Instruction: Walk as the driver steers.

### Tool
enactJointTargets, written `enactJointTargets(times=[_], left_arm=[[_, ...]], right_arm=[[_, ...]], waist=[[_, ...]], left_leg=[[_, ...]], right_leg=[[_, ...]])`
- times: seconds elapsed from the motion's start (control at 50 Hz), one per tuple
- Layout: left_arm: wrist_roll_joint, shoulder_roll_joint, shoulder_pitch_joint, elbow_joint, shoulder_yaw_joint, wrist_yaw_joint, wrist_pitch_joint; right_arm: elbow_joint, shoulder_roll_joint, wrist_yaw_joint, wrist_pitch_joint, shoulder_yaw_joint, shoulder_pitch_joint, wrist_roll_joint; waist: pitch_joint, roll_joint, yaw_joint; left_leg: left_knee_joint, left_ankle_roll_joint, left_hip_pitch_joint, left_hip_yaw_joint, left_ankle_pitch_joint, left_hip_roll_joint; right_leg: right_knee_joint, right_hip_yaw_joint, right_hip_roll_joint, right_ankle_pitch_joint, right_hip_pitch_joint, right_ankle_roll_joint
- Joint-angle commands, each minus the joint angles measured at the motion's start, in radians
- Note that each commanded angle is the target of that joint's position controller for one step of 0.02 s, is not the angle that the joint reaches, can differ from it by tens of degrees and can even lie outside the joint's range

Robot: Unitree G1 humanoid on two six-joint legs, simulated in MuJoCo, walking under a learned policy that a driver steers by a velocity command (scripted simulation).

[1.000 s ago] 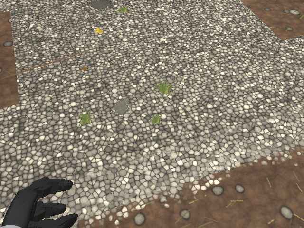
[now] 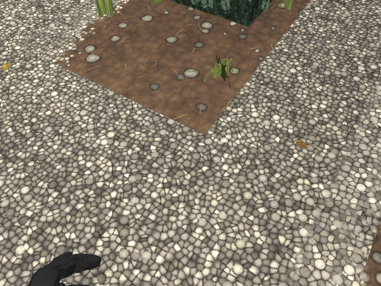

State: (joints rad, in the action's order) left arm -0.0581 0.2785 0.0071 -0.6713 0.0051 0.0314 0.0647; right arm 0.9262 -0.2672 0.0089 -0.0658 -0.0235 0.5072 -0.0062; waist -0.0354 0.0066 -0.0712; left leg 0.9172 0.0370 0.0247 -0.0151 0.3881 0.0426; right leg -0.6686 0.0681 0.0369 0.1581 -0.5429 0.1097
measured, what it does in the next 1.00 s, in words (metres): walks ahead, turning left: left foot, then right foot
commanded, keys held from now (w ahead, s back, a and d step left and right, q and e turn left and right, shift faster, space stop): w+q+shift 1.00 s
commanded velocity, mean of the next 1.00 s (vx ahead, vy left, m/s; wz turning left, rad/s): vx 1.00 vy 0.00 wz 0.79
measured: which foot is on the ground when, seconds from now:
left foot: up 0.00-0.38, down 0.40-0.80, up 0.82-1.00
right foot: down 0.00-0.40, up 0.42-0.78, down 0.80-1.00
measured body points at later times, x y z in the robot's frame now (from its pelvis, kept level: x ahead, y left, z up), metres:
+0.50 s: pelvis +0.47 +0.05 -0.01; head +0.50 +0.04 +0.44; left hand +0.50 +0.33 -0.11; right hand +0.64 -0.20 -0.14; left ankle +0.53 +0.08 -0.71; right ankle +0.35 -0.12 -0.56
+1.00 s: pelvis +0.91 +0.18 +0.03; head +0.93 +0.19 +0.48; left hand +0.72 +0.41 -0.08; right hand +1.24 +0.11 -0.06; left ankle +0.82 +0.23 -0.60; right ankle +0.98 +0.06 -0.71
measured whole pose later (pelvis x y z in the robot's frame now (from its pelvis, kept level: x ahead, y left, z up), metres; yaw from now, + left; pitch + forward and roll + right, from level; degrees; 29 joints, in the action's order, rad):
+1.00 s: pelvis +0.91 +0.18 +0.03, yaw +49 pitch +2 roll -2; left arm -0.03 0.32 0.36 -0.78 -0.05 -0.01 0.08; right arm 0.67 -0.39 0.06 0.00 -0.08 0.16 -0.03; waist 0.00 0.07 0.03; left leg 1.30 0.09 0.63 0.00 0.26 0.02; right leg -0.42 0.12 -0.03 0.27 -0.17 -0.02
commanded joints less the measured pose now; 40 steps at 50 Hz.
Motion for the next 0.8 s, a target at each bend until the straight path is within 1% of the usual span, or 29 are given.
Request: enactJointTargets(times=[0.02, 0.04, 0.06, 0.08, 0.12, 0.18, 0.22, 0.26, 0.3, 0.34, 0.36, 0.38, 0.4, 0.42, 0.44, 0.46, 0.48, 0.5, 0.52, 0.54, 0.56, 0.6, 0.64, 0.68, 0.72, 0.74, 0.76, 0.78, 0.8], left_arm=[[0.011, 0.201, 0.345, -0.067, -0.085, -0.031, 0.003], [0.008, 0.155, 0.32, -0.085, -0.077, -0.028, 0.016], [0.012, 0.125, 0.29, -0.097, -0.069, -0.029, 0.028], [0.017, 0.109, 0.288, -0.103, -0.063, -0.032, 0.038], [0.039, 0.072, 0.303, -0.131, -0.055, -0.026, 0.061], [0.042, 0.062, 0.325, -0.156, -0.053, -0.021, 0.078], [0.039, 0.054, 0.325, -0.163, -0.048, -0.021, 0.083], [0.047, 0.069, 0.352, -0.176, -0.045, -0.031, 0.085], [0.048, 0.117, 0.381, -0.182, -0.049, -0.051, 0.085], [0.041, 0.18, 0.364, -0.166, -0.065, -0.081, 0.063], [0.033, 0.208, 0.327, -0.15, -0.074, -0.091, 0.044], [0.022, 0.229, 0.258, -0.126, -0.083, -0.094, 0.025], [0.021, 0.233, 0.199, -0.118, -0.092, -0.081, 0.009], [0.0, 0.059, 0.156, -0.077, -0.047, -0.053, 0.028], [0.031, 0.048, 0.277, 0.037, -0.03, -0.049, 0.051], [0.013, 0.088, 0.225, 0.048, -0.018, -0.044, 0.078], [0.015, 0.119, 0.189, 0.038, -0.023, -0.039, 0.086], [0.0, 0.109, 0.168, 0.039, -0.022, -0.039, 0.076], [-0.017, 0.102, 0.182, 0.041, -0.015, -0.039, 0.052], [-0.023, 0.094, 0.179, 0.042, -0.011, -0.038, 0.023], [-0.023, 0.082, 0.157, 0.059, -0.005, -0.036, 0.005], [-0.009, 0.061, 0.04, 0.116, 0.008, -0.022, -0.001], [0.018, 0.029, -0.045, 0.148, 0.022, -0.01, 0.001], [0.037, 0.035, -0.072, 0.157, 0.02, -0.01, 0.003], [0.038, 0.065, -0.082, 0.166, 0.011, -0.016, 0.009], [0.036, 0.089, -0.05, 0.158, 0.001, -0.023, 0.013], [0.036, 0.132, 0.033, 0.133, -0.018, -0.033, 0.017], [0.037, 0.173, 0.196, 0.095, -0.04, -0.045, 0.023], [0.023, 0.229, 0.422, 0.049, -0.068, -0.064, 0.029]], right_arm=[[-0.154, -0.153, -0.006, -0.025, -0.03, -0.118, 0.014], [-0.146, -0.122, 0.001, -0.021, -0.02, -0.131, 0.012], [-0.137, -0.105, 0.011, -0.006, -0.02, -0.133, 0.0], [-0.121, -0.084, 0.023, 0.014, -0.015, -0.086, -0.011], [-0.124, -0.067, 0.037, 0.046, -0.019, -0.13, -0.017], [-0.185, -0.047, 0.05, 0.055, -0.012, -0.298, -0.01], [-0.205, -0.039, 0.056, 0.048, -0.004, -0.368, -0.001], [-0.235, -0.037, 0.069, 0.04, 0.006, -0.446, -0.001], [-0.241, -0.05, 0.076, 0.038, 0.009, -0.459, -0.006], [-0.207, -0.102, 0.072, 0.044, -0.006, -0.336, -0.008], [-0.167, -0.145, 0.066, 0.049, -0.023, -0.187, -0.01], [-0.103, -0.193, 0.053, 0.053, -0.05, 0.035, -0.012], [-0.059, -0.237, 0.03, 0.053, -0.082, 0.194, 0.0], [-0.049, -0.281, 0.012, 0.063, -0.098, 0.105, 0.021], [-0.103, -0.378, 0.01, 0.07, -0.116, 0.01, -0.012], [-0.15, -0.311, 0.0, 0.072, -0.113, -0.042, -0.013], [-0.14, -0.224, -0.008, 0.068, -0.093, -0.081, -0.017], [-0.129, -0.196, -0.007, 0.058, -0.083, -0.117, -0.012], [-0.142, -0.202, -0.011, 0.039, -0.08, -0.134, -0.011], [-0.138, -0.181, -0.012, 0.023, -0.071, -0.145, -0.007], [-0.143, -0.185, -0.009, 0.008, -0.069, -0.153, -0.002], [-0.155, -0.208, -0.007, -0.011, -0.079, -0.158, -0.001], [-0.159, -0.211, 0.0, -0.013, -0.088, -0.146, 0.006], [-0.159, -0.225, 0.01, -0.01, -0.099, -0.114, 0.013], [-0.162, -0.231, 0.007, -0.005, -0.107, -0.095, 0.01], [-0.167, -0.238, 0.002, -0.003, -0.11, -0.1, 0.007], [-0.173, -0.259, 0.0, -0.003, -0.115, -0.112, 0.0], [-0.179, -0.288, 0.004, -0.005, -0.12, -0.149, -0.004], [-0.2, -0.252, 0.006, -0.017, -0.109, -0.202, -0.006]], waist=[[0.191, -0.067, 0.176], [0.085, -0.013, 0.137], [0.042, -0.006, 0.097], [0.036, -0.056, 0.063], [-0.02, -0.058, 0.046], [-0.09, -0.05, 0.057], [-0.092, -0.043, 0.059], [-0.103, -0.016, 0.07], [-0.069, -0.038, 0.057], [0.024, -0.103, -0.023], [0.097, -0.119, -0.105], [0.178, -0.121, -0.212], [0.203, -0.029, -0.293], [0.09, 0.244, -0.169], [0.297, 0.277, -0.035], [0.266, 0.067, -0.054], [0.088, -0.091, 0.001], [0.005, -0.139, 0.056], [-0.027, -0.135, 0.091], [-0.061, -0.143, 0.118], [-0.074, -0.127, 0.127], [-0.088, -0.084, 0.098], [-0.066, -0.029, 0.049], [-0.019, 0.014, 0.004], [0.004, 0.044, -0.01], [0.029, 0.05, 0.005], [0.091, 0.048, 0.047], [0.185, 0.026, 0.149], [0.292, 0.003, 0.264]], left_leg=[[0.509, 0.064, 0.739, 0.102, -0.104, 0.009], [0.437, 0.061, 0.7, 0.096, -0.134, 0.048], [0.385, 0.057, 0.646, 0.107, -0.147, 0.075], [0.363, 0.045, 0.595, 0.106, -0.153, 0.087], [0.323, 0.033, 0.626, 0.1, -0.17, 0.107], [0.21, 0.025, 0.712, 0.035, -0.314, 0.097], [0.093, 0.038, 0.686, -0.038, -0.43, 0.057], [-0.076, 0.062, 0.618, -0.122, -0.508, 0.022], [-0.189, 0.094, 0.517, -0.189, -0.554, -0.048], [-0.212, 0.121, 0.373, -0.213, -0.474, -0.12], [-0.201, 0.142, 0.221, -0.203, -0.409, -0.153], [-0.195, 0.184, 0.007, -0.145, -0.332, -0.154], [-0.294, 0.254, -0.166, -0.04, -0.29, -0.107], [-0.232, 0.283, -0.252, 0.14, -0.456, -0.021], [-0.426, 0.508, -0.477, 0.66, -0.241, 0.17], [-0.651, 0.483, -0.401, 0.861, 0.067, 0.229], [-0.719, 0.417, -0.185, 0.801, 0.131, 0.209], [-0.725, 0.369, -0.008, 0.703, 0.047, 0.158], [-0.719, 0.362, 0.123, 0.639, -0.061, 0.122], [-0.734, 0.349, 0.248, 0.568, -0.11, 0.078], [-0.75, 0.339, 0.343, 0.502, -0.142, 0.038], [-0.775, 0.316, 0.442, 0.407, -0.257, -0.027], [-0.759, 0.256, 0.437, 0.351, -0.342, -0.081], [-0.728, 0.217, 0.34, 0.364, -0.459, -0.071], [-0.66, 0.187, 0.216, 0.397, -0.536, -0.046], [-0.597, 0.167, 0.163, 0.414, -0.608, -0.039], [-0.482, 0.144, 0.121, 0.418, -0.733, -0.039], [-0.282, 0.119, 0.138, 0.389, -0.79, -0.065], [-0.006, 0.099, 0.286, 0.35, -0.675, -0.101]], right_leg=[[0.381, -0.641, -0.378, 0.388, 0.767, 0.115], [0.409, -0.518, -0.344, 0.223, 0.611, 0.099], [0.441, -0.413, -0.29, 0.16, 0.504, 0.06], [0.473, -0.351, -0.286, 0.128, 0.439, 0.055], [0.532, -0.24, -0.263, 0.044, 0.401, 0.026], [0.582, -0.027, -0.201, -0.237, 0.397, -0.03], [0.578, 0.101, -0.147, -0.425, 0.408, -0.059], [0.588, 0.167, -0.142, -0.588, 0.432, -0.089], [0.522, 0.196, -0.168, -0.937, 0.519, -0.116], [0.326, 0.195, -0.209, -1.271, 0.611, -0.135], [0.135, 0.183, -0.229, -1.365, 0.6, -0.135], [-0.146, 0.156, -0.246, -1.348, 0.509, -0.125], [-0.604, 0.167, -0.158, -0.882, 0.352, -0.118], [-0.998, 0.11, 0.045, 0.284, -0.038, -0.117], [-1.171, -0.113, 0.051, 0.377, -0.337, -0.148], [-1.055, -0.195, -0.006, 0.285, -0.389, -0.117], [-0.911, -0.194, -0.061, 0.203, -0.358, -0.109], [-0.813, -0.18, -0.094, 0.2, -0.285, -0.118], [-0.744, -0.181, -0.114, 0.211, -0.213, -0.137], [-0.669, -0.17, -0.141, 0.222, -0.154, -0.158], [-0.563, -0.15, -0.156, 0.224, -0.097, -0.174], [-0.333, -0.099, -0.161, 0.076, -0.009, -0.19], [-0.113, -0.075, -0.134, -0.14, 0.093, -0.181], [0.006, -0.063, -0.093, -0.253, 0.153, -0.167], [0.107, -0.083, -0.072, -0.233, 0.173, -0.155], [0.149, -0.094, -0.053, -0.19, 0.219, -0.15], [0.155, -0.096, -0.025, -0.098, 0.311, -0.139], [0.162, -0.085, -0.02, -0.022, 0.489, -0.127], [0.113, -0.154, -0.115, 0.113, 0.748, -0.103]])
